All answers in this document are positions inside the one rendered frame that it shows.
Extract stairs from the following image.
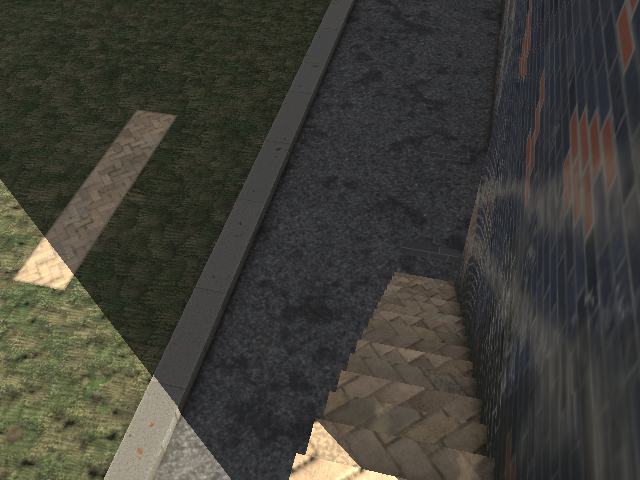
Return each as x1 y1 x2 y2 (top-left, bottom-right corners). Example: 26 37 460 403
289 272 495 480

